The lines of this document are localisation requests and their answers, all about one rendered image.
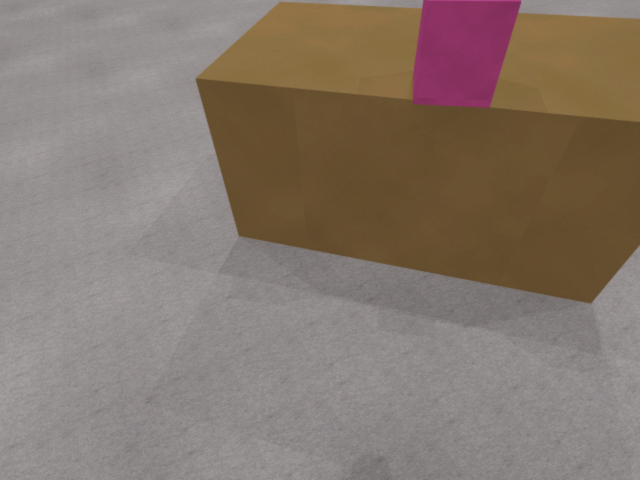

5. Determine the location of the pedestal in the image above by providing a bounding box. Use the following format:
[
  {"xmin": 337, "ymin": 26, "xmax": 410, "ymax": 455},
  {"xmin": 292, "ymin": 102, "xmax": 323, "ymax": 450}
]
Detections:
[{"xmin": 195, "ymin": 2, "xmax": 640, "ymax": 303}]

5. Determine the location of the carton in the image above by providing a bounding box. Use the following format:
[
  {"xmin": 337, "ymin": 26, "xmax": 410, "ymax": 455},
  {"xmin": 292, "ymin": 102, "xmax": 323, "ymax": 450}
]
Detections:
[{"xmin": 413, "ymin": 0, "xmax": 521, "ymax": 108}]

